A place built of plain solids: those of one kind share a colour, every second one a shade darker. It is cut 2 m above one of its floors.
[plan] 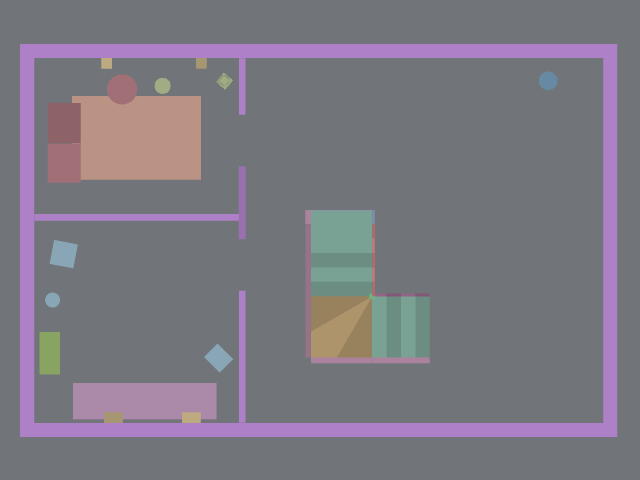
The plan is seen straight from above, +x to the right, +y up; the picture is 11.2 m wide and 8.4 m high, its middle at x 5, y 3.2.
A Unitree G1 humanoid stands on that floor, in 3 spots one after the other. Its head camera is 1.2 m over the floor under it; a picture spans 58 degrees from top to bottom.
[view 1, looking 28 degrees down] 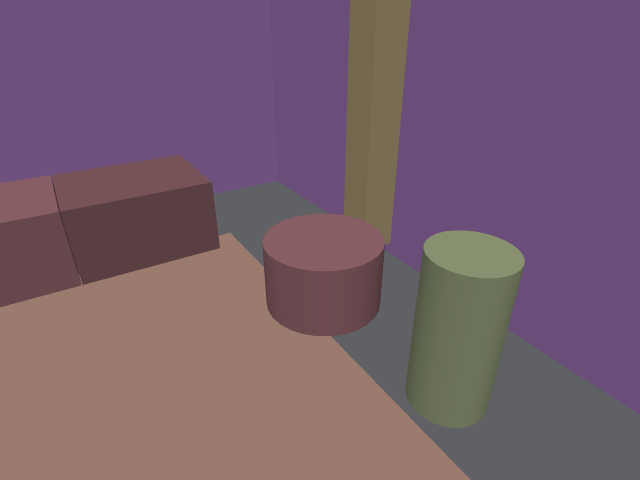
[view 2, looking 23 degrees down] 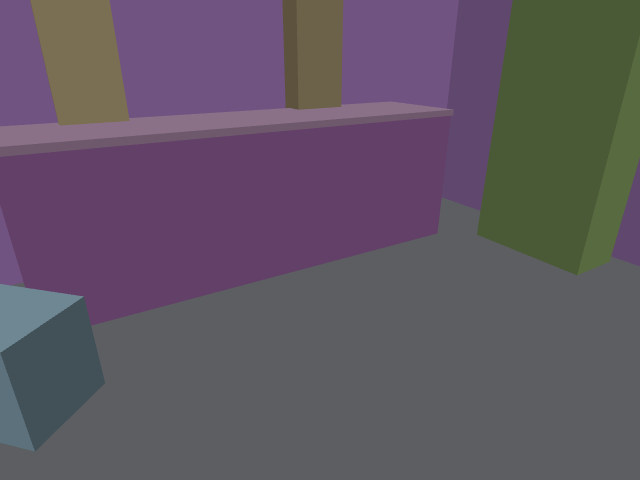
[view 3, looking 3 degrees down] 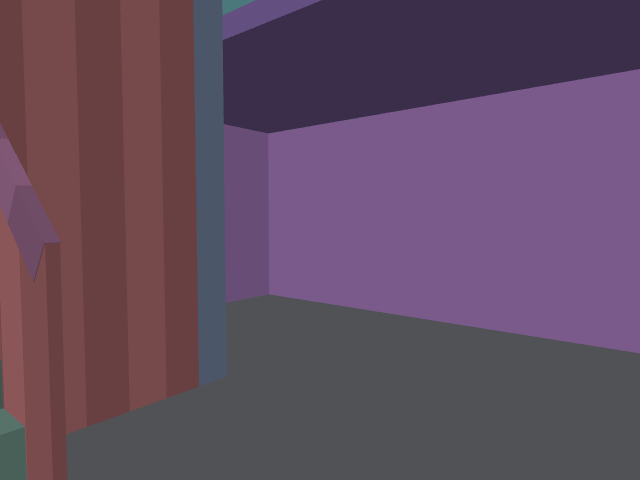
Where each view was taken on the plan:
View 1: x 2.94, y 4.94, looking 148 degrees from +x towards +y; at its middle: slotfit_living_seat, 1.87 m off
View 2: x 2.94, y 2.76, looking -121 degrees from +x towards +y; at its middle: kitchen_units_units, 2.64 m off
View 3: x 8.52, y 1.68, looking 129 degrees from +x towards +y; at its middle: wall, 6.06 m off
